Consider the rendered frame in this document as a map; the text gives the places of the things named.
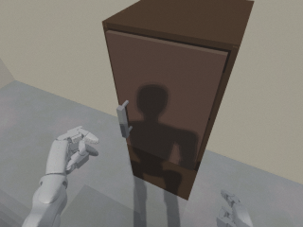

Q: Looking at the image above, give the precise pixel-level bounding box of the right robot hand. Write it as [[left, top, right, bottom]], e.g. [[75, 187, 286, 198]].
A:
[[216, 189, 254, 227]]

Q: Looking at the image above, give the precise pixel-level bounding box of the handle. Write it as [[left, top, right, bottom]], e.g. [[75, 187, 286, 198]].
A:
[[116, 100, 133, 139]]

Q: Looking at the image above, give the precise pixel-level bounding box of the robot left forearm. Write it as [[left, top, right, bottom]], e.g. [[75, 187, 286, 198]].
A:
[[22, 173, 68, 227]]

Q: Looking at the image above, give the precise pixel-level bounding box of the cupboard door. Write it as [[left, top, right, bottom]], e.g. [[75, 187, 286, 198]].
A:
[[105, 30, 228, 171]]

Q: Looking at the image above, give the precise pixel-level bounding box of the left robot hand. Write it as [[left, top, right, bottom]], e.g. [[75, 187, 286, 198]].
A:
[[45, 126, 99, 177]]

